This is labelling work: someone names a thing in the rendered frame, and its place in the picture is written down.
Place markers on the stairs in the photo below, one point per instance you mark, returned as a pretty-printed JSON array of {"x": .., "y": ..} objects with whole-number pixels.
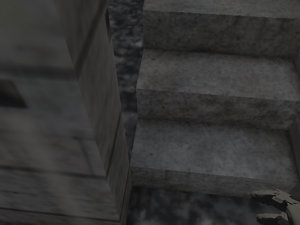
[{"x": 217, "y": 91}]

